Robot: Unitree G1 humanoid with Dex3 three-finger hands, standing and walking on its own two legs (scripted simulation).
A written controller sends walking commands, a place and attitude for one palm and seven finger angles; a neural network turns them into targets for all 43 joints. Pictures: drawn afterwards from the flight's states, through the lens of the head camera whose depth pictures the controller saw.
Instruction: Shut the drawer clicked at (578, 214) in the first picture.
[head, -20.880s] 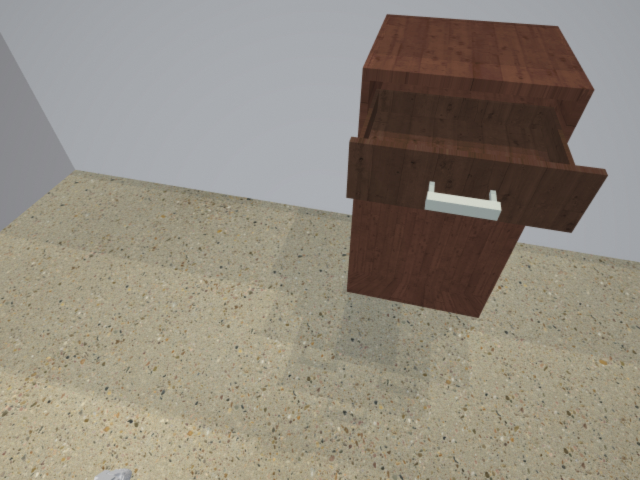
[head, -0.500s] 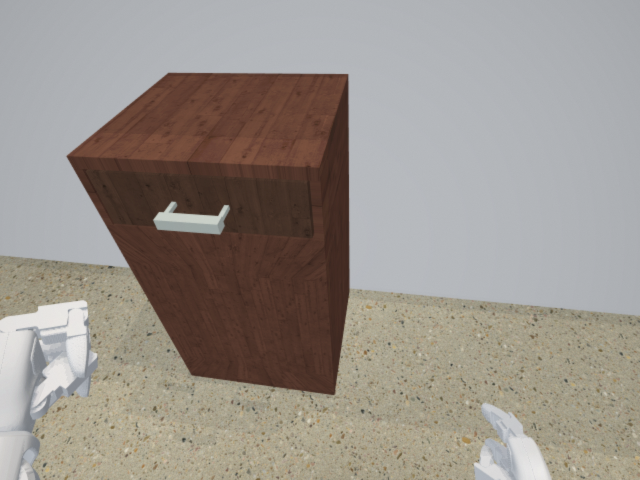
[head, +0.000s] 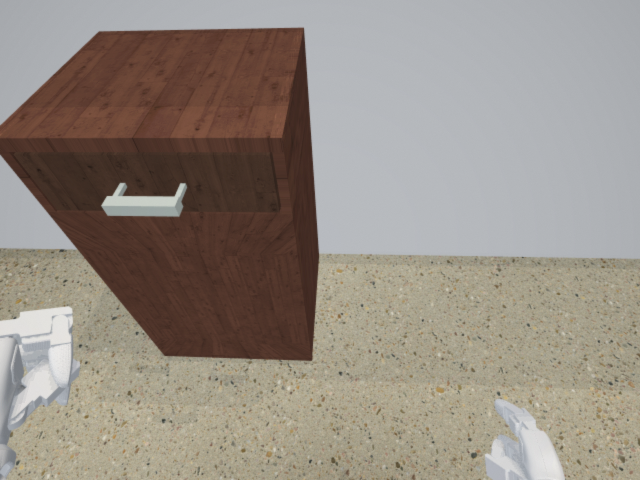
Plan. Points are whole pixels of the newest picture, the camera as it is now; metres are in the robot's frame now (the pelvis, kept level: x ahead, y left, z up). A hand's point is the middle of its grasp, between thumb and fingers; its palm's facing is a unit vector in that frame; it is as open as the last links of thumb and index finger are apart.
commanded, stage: step back with the hand held close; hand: left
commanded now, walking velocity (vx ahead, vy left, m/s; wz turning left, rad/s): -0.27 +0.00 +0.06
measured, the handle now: (147, 197) +0.56 +0.35 +0.00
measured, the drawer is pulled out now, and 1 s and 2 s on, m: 0.00 0.00 0.00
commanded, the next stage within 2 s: stop stepping back and stand still in 1.08 s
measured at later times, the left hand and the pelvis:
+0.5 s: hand out of the picture +0.11 +0.27 +0.15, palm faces +0.39 -0.78 -0.49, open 3.2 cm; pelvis -0.07 +0.02 -0.02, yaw +4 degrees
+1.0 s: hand out of the picture +0.03 +0.29 +0.17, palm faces +0.38 -0.81 -0.45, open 3.2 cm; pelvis -0.15 +0.04 -0.01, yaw +2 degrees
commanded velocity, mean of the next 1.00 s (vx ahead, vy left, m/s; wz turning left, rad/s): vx -0.35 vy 0.00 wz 0.00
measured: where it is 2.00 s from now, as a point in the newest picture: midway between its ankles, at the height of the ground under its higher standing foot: outside the picture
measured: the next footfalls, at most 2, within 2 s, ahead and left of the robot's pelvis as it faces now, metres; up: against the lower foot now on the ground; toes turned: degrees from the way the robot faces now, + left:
right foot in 1.22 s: -0.32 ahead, -0.09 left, +0.00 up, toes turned -3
left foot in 1.38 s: -0.13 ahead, +0.11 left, +0.00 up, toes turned -3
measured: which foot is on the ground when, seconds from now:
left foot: down 0.00-1.00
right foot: down 0.00-0.82, up 0.84-1.00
